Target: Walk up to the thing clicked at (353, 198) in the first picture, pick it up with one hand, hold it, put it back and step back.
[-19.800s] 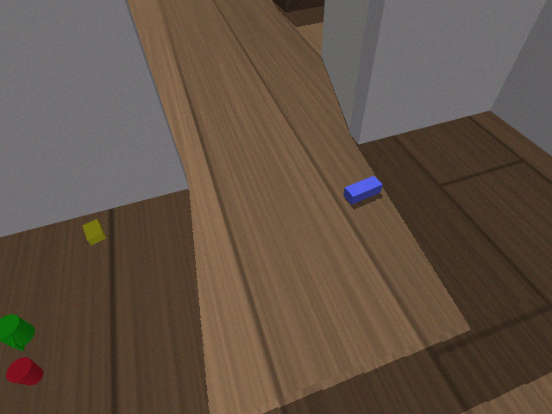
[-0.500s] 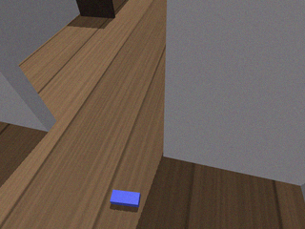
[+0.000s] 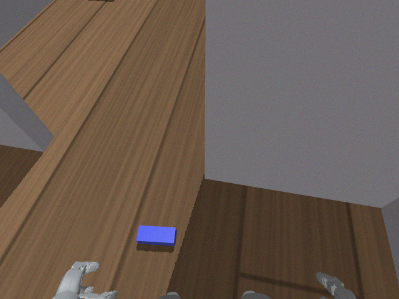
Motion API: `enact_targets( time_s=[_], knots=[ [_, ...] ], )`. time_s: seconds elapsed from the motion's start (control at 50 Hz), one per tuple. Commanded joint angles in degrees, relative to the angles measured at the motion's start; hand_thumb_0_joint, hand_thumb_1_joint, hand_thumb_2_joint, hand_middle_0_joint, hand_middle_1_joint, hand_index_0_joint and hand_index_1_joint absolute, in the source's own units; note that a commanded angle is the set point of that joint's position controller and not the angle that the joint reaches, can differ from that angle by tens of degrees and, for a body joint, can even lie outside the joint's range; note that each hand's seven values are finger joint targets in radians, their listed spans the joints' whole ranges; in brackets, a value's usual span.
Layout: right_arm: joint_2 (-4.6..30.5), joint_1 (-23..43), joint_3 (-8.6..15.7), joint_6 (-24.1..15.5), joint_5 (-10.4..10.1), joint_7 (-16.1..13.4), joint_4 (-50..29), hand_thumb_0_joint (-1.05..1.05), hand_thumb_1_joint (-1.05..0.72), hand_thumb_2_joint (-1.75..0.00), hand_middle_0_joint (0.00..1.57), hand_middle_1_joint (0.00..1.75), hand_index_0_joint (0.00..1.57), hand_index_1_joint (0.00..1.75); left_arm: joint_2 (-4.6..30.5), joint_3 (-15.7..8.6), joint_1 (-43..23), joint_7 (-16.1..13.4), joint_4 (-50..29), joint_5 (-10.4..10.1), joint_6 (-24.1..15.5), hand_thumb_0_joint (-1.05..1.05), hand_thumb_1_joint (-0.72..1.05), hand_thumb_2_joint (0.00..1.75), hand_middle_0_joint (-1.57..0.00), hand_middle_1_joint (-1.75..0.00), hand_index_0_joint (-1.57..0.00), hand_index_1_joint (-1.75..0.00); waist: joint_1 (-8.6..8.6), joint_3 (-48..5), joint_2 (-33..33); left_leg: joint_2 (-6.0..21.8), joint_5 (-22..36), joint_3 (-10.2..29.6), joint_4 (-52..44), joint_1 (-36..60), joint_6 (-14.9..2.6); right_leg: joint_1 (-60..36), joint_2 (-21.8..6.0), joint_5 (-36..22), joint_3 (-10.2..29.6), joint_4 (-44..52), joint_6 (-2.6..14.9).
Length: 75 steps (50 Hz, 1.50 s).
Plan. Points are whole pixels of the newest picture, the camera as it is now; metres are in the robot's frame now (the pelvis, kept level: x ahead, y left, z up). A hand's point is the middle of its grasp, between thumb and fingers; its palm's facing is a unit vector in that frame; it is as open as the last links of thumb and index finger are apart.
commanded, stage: rise first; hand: left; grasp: from above
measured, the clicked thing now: (157, 235) +0.43 +0.23 -0.72
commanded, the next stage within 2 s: none
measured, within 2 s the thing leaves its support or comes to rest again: neither
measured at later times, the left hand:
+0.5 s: hand out of the picture +0.13 +0.27 -0.23, palm faces -0.23 -0.84 -0.50, open 14.2 cm
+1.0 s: hand (123, 265) +0.26 +0.29 -0.44, palm faces -0.51 -0.37 -0.78, open 14.0 cm
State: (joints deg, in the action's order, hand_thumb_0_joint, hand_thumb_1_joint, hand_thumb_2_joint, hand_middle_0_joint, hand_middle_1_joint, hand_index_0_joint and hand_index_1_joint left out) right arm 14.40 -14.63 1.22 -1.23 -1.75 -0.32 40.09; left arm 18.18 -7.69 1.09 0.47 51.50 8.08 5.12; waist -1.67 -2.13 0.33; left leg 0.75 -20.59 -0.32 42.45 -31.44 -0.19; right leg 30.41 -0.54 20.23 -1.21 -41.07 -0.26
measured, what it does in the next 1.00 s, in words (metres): lowers itself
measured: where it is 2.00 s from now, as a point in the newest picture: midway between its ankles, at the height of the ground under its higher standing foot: outside the picture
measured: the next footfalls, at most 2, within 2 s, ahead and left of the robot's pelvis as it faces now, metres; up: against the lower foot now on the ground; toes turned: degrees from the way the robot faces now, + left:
none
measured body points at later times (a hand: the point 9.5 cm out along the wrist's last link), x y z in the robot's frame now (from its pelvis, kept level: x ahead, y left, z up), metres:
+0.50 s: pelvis -0.01 +0.00 -0.09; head +0.10 +0.02 +0.34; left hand +0.14 +0.31 -0.20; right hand +0.18 -0.24 -0.18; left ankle +0.00 +0.11 -0.71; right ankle +0.00 -0.12 -0.71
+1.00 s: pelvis -0.09 +0.00 -0.30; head +0.13 +0.01 +0.09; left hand +0.28 +0.30 -0.40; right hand +0.06 -0.28 -0.44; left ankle +0.00 +0.11 -0.71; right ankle +0.00 -0.13 -0.71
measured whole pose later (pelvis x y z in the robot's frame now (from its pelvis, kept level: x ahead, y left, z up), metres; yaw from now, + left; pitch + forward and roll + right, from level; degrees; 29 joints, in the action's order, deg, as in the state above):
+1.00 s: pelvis -0.09 +0.00 -0.30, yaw -2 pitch +34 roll -3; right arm 16.3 -5.4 3.3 -7.6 0.9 3.5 40.0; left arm 32.3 -7.4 -26.0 -2.7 50.7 46.3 -12.8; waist -1.2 -7.3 1.0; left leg 1.1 -38.5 3.0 117.1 -113.0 0.0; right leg 111.0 -0.6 38.4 -3.2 -115.1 0.5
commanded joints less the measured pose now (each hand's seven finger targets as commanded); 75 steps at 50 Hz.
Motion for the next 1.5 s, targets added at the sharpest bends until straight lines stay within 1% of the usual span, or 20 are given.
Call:
enact_targets(
  time_s=[0.0,0.12,0.2,0.22,0.32,0.42,0.48,0.52,0.58,0.66,0.68,0.72,0.8,0.88,0.94,1.02,1.14,1.34,1.4,1.48],
  knots=[
    [9.19,2.42,3.82,-3.84,0.08,-0.74,-9.98,0.00,-0.90,-0.90,0.20,0.30,0.20,0.30,10.44,-3.12,0.87,-1.85,-9.46,1.64,1.33,0.00,-0.56,0.97,-0.08,-1.08,-0.09,-1.07,1.38,-10.53,-0.11,-0.88,7.34,0.77,0.79,-1.58,-0.04,1.59,1.54,-4.98,-1.51,-1.34,1.74],
    [8.40,1.36,4.31,-6.39,0.64,-1.40,-12.74,0.00,-0.92,-0.91,0.20,0.30,0.20,0.30,11.14,-4.25,5.18,-2.09,-23.01,3.50,0.08,0.00,-0.60,1.00,-0.09,-1.07,-0.09,-1.07,0.48,-18.36,3.01,-0.42,10.30,0.94,8.99,-3.89,-0.19,8.21,1.23,-7.12,-0.60,-10.62,1.79],
    [8.30,2.19,4.39,-7.16,0.91,-1.74,-13.75,0.00,-0.91,-0.90,0.20,0.30,0.20,0.30,10.16,-3.04,9.71,-1.89,-27.40,5.31,1.70,0.00,-0.60,1.00,-0.09,-1.06,-0.08,-1.07,0.25,-18.00,4.37,0.25,9.45,2.44,10.55,-5.82,0.31,12.45,1.46,-5.14,-1.08,-13.54,1.86],
    [8.37,2.15,4.47,-7.30,0.92,-1.67,-14.06,0.00,-0.90,-0.90,0.20,0.30,0.20,0.30,10.67,-3.95,11.11,-1.82,-28.89,5.37,2.18,0.00,-0.60,1.00,-0.08,-1.05,-0.07,-1.06,1.01,-18.48,4.80,0.25,8.92,2.58,11.14,-6.45,0.33,12.84,1.40,-4.76,-1.06,-14.04,1.83],
    [8.20,2.85,4.16,-8.21,1.02,-1.61,-15.21,0.00,-0.93,-0.91,0.20,0.30,0.20,0.30,9.41,-2.59,15.03,-1.64,-31.23,6.68,4.44,0.00,-0.58,0.96,-0.10,-1.07,-0.10,-1.06,-0.08,-18.99,2.30,0.01,9.35,2.46,15.74,-10.98,-0.22,15.26,1.51,-5.19,-1.17,-17.07,1.64],
    [8.32,4.64,3.96,-9.93,1.54,-1.52,-15.30,0.00,-0.94,-0.91,0.20,0.30,0.20,0.30,11.46,-3.10,6.21,-2.12,-26.90,10.51,1.97,0.00,-0.59,0.95,-0.11,-1.05,-0.11,-1.05,-1.49,-16.80,2.25,-0.24,3.42,2.22,24.06,-21.47,-0.64,26.58,1.30,-0.89,-0.88,-24.82,1.80],
    [8.69,5.19,4.23,-11.09,1.74,-0.79,-14.76,0.00,-0.91,-0.90,0.20,0.30,0.20,0.30,12.99,-3.17,2.48,-2.14,-24.94,13.93,-2.36,0.00,-0.56,0.95,-0.11,-1.04,-0.11,-1.04,-1.09,-20.90,3.08,-0.98,2.30,1.63,30.40,-27.10,-0.65,32.52,1.08,0.14,-0.34,-31.32,1.81],
    [9.50,5.73,4.66,-11.80,1.82,-0.24,-14.39,0.00,-0.90,-0.90,0.20,0.30,0.20,0.30,12.63,-1.43,-0.11,-1.66,-25.41,15.98,-5.43,0.00,-0.56,0.97,-0.11,-1.04,-0.11,-1.04,-0.80,-24.10,4.85,-0.75,1.13,2.72,32.88,-29.03,-0.18,37.78,1.12,2.05,-0.57,-35.94,1.95],
    [10.91,5.91,5.15,-11.96,1.63,0.43,-13.33,0.00,-0.91,-0.90,0.20,0.30,0.20,0.30,15.82,-1.87,-2.90,-1.80,-24.95,20.14,-9.17,0.00,-0.60,1.00,-0.10,-1.06,-0.09,-1.07,-0.13,-30.43,6.97,-0.45,3.09,4.10,37.56,-30.35,0.28,44.06,1.13,1.27,-0.78,-42.45,2.18],
    [11.66,5.92,5.47,-11.06,1.28,1.29,-11.38,0.00,-0.93,-0.91,0.20,0.30,0.20,0.30,21.48,-5.57,-8.50,-4.37,-20.97,25.53,-12.27,0.00,-0.60,1.01,-0.09,-1.07,-0.09,-1.08,1.13,-34.86,6.02,-1.03,4.14,3.35,45.22,-38.19,-0.42,49.14,1.23,-0.49,-0.59,-48.44,2.15],
    [11.82,5.93,5.62,-10.78,1.24,1.51,-10.93,0.00,-0.93,-0.91,0.20,0.30,0.20,0.30,21.21,-4.77,-9.21,-4.72,-20.12,26.52,-12.57,0.00,-0.60,1.00,-0.09,-1.08,-0.09,-1.08,1.11,-35.78,6.12,-1.06,4.24,3.33,46.58,-39.24,-0.48,50.37,1.22,-0.40,-0.66,-49.62,2.22],
    [12.06,5.63,6.08,-10.16,1.19,1.78,-10.33,0.00,-0.94,-0.91,0.20,0.30,0.20,0.30,24.11,-6.48,-14.00,-5.74,-20.08,28.67,-13.07,0.00,-0.59,0.99,-0.10,-1.08,-0.10,-1.08,1.75,-39.12,6.51,-1.26,3.99,2.84,49.24,-41.31,-0.60,51.47,1.22,-0.38,-0.54,-51.40,2.17],
    [11.87,3.94,6.44,-9.33,1.53,2.47,-7.66,0.00,-0.96,-0.92,0.20,0.30,0.20,0.30,24.96,-4.97,-22.02,-5.49,-12.75,32.15,-14.67,0.00,-0.58,0.98,-0.11,-1.07,-0.12,-1.07,0.54,-41.08,0.94,-1.68,-0.54,1.46,56.39,-50.88,-1.86,53.00,1.58,2.07,-0.44,-53.39,1.67],
    [12.36,2.07,6.75,-8.68,2.01,2.68,-5.59,0.00,-0.97,-0.92,0.20,0.30,0.20,0.30,29.68,-4.50,-34.10,-4.68,-11.52,36.82,-17.91,0.00,-0.59,0.99,-0.12,-1.06,-0.13,-1.06,-0.33,-44.82,1.30,-1.55,-4.70,0.46,61.79,-56.79,-1.93,54.66,1.40,4.75,-0.24,-56.84,1.34],
    [12.38,1.43,6.59,-8.29,2.41,2.90,-4.29,0.00,-0.97,-0.92,0.20,0.30,0.20,0.30,30.45,-3.91,-37.38,-5.24,-7.56,39.21,-20.20,0.00,-0.60,1.01,-0.12,-1.05,-0.12,-1.05,-0.53,-42.93,1.23,-1.36,-8.88,0.54,63.21,-59.71,-1.73,58.24,1.67,9.21,-1.15,-58.45,1.47],
    [13.15,1.11,6.26,-7.12,2.93,3.28,-3.11,0.00,-0.90,-0.90,0.20,0.30,0.20,0.30,35.14,-5.69,-42.29,-6.65,-4.20,43.22,-22.84,0.00,-0.56,1.03,-0.08,-1.05,-0.08,-1.05,0.03,-42.36,3.62,-1.34,-13.26,1.28,65.08,-62.41,-1.76,64.01,1.96,13.86,-2.36,-61.93,1.86],
    [13.61,0.53,5.27,-5.22,3.77,4.20,-2.16,0.00,-0.86,-0.89,0.20,0.30,0.20,0.30,37.11,-5.14,-48.03,-10.40,1.70,48.30,-25.36,0.00,-0.53,1.05,-0.05,-1.00,-0.04,-1.01,-1.53,-38.66,7.92,-1.11,-18.72,3.83,65.91,-64.48,-1.61,72.14,2.18,17.46,-4.79,-67.11,2.23],
    [14.97,-1.06,4.85,-2.01,5.78,5.46,0.11,0.00,-0.90,-0.90,0.20,0.30,0.20,0.30,38.48,-2.73,-57.44,-16.28,7.38,56.52,-25.76,0.00,-0.55,1.04,-0.05,-0.96,-0.04,-0.96,-3.62,-40.72,14.22,-1.08,-11.87,5.51,70.33,-61.51,-0.57,80.32,1.49,11.72,-6.19,-73.98,2.80],
    [14.81,-1.63,4.56,-1.35,6.32,5.78,0.53,0.00,-0.90,-0.90,0.20,0.30,0.20,0.30,36.97,-1.01,-59.01,-17.40,10.35,57.98,-25.72,0.00,-0.56,1.04,-0.05,-0.95,-0.04,-0.96,-5.40,-39.32,13.83,-1.26,-10.14,5.40,72.10,-62.69,-0.67,81.25,1.44,10.39,-6.45,-74.63,2.64],
    [14.99,-1.74,4.54,-0.72,7.09,6.29,0.66,0.00,-0.91,-0.90,0.20,0.30,0.20,0.30,38.60,-1.38,-59.88,-17.99,12.29,59.18,-25.91,0.00,-0.54,1.02,-0.06,-0.95,-0.06,-0.95,-5.34,-39.23,12.47,-1.45,-10.53,4.72,74.04,-64.47,-1.14,80.81,1.45,10.64,-6.19,-74.77,2.54]
  ],
)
